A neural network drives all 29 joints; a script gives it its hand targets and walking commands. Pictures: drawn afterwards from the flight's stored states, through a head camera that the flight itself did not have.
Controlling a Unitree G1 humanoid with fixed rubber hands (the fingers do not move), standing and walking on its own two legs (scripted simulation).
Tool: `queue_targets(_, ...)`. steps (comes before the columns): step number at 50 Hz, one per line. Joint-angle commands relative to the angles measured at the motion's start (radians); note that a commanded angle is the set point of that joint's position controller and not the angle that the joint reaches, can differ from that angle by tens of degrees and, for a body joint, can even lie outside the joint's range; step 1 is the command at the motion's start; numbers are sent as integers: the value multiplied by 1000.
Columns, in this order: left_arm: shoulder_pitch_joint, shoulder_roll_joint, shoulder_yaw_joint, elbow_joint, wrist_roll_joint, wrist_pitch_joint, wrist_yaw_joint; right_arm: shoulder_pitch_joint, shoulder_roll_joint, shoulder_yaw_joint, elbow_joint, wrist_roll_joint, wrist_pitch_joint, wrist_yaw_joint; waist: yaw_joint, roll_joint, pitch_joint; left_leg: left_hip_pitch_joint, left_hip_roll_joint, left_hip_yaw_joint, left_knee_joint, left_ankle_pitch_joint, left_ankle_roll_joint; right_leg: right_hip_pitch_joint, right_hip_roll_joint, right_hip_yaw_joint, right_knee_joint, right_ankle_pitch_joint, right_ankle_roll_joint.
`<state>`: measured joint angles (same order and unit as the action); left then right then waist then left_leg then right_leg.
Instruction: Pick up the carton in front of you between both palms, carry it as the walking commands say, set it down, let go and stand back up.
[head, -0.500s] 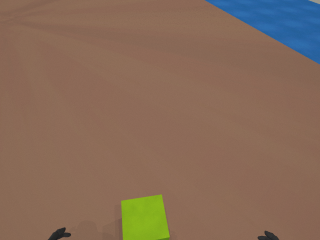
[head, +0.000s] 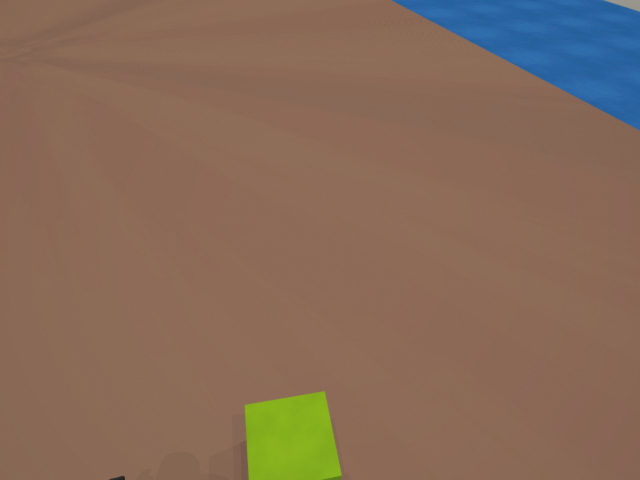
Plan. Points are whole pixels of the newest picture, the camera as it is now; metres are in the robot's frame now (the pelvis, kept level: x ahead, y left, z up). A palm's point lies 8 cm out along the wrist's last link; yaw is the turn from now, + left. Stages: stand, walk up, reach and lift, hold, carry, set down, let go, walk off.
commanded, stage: stand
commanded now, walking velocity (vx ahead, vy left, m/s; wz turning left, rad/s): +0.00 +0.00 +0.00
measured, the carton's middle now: (291, 453) +0.35 +0.07 -0.65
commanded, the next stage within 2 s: none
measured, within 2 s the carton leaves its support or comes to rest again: neither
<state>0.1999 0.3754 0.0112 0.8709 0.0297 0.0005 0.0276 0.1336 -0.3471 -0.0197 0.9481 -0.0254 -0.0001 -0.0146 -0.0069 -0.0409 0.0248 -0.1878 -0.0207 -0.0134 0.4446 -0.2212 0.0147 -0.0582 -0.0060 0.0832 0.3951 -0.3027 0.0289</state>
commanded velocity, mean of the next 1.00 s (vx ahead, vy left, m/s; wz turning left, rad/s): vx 0.00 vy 0.00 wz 0.00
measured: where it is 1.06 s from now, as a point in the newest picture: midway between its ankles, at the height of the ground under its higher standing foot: outside the picture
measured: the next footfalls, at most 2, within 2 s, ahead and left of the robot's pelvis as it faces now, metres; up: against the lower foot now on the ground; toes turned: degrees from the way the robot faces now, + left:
none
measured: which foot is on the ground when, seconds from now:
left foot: down 0.00-1.00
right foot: down 0.00-1.00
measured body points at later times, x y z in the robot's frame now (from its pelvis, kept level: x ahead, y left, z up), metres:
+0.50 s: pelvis -0.01 +0.00 +0.00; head -0.01 +0.01 +0.45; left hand +0.08 +0.31 -0.12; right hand +0.09 -0.32 -0.11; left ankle +0.01 +0.11 -0.74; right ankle -0.05 -0.14 -0.74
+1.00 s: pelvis -0.01 +0.00 +0.00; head -0.01 +0.01 +0.45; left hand +0.07 +0.31 -0.12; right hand +0.09 -0.32 -0.11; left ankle +0.01 +0.11 -0.74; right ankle -0.05 -0.14 -0.74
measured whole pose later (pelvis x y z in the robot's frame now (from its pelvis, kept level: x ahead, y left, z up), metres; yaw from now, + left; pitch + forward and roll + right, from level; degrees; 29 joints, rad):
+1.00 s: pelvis -0.01 +0.00 +0.00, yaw +1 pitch -3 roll +0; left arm 0.16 0.40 0.00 1.00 0.02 -0.01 0.01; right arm 0.10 -0.38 0.01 1.05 -0.01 -0.01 -0.01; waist 0.00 -0.02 0.04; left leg -0.18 -0.02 -0.04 0.40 -0.17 0.01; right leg -0.04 -0.01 0.06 0.34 -0.26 0.03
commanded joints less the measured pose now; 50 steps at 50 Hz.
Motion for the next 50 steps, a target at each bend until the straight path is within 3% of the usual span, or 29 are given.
queue_targets(1, -19, 149, 30, -36, -1, -12, 2, -37, -171, -30, -35, 2, -11, -3, -1, 37, -23, 83, 104, -101, -69, 184, 11, -95, -73, 41, -70, 191, -25)
queue_targets(50, -58, 186, 23, 93, -10, -17, -11, -67, -216, -5, 63, 14, -17, 2, 5, 44, -20, 83, 116, -131, -101, 191, 18, -68, -88, 29, -116, 167, -35)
